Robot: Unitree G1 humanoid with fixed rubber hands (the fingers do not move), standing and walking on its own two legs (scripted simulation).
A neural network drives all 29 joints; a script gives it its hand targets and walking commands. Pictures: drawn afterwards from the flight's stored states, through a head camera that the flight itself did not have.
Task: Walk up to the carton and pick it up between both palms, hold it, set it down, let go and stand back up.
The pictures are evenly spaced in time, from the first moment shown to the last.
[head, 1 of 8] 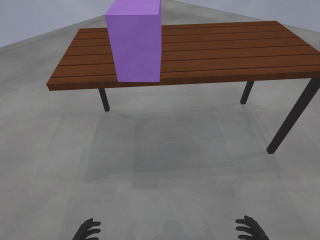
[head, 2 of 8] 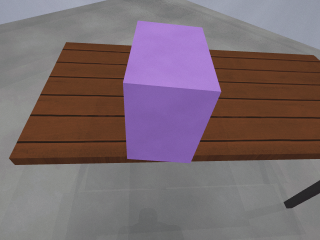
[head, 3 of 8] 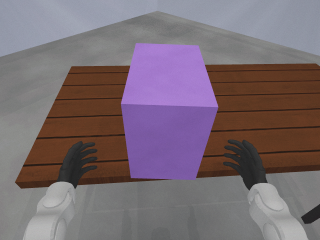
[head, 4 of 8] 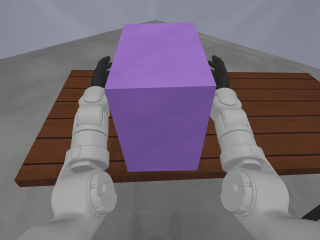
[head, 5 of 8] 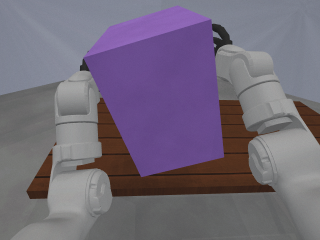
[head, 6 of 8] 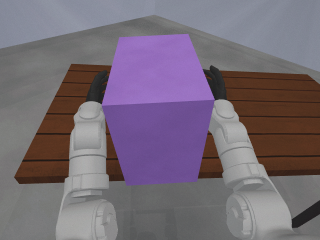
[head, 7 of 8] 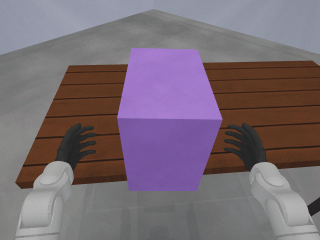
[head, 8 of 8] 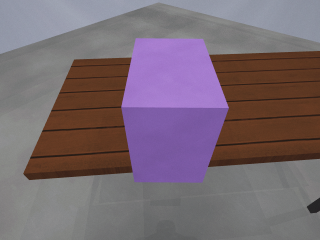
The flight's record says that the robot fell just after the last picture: no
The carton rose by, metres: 0.23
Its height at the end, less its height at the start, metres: +0.00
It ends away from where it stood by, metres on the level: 0.04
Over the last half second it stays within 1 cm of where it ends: yes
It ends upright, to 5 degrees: yes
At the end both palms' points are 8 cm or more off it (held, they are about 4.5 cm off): yes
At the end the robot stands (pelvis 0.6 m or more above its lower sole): yes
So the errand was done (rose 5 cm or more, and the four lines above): yes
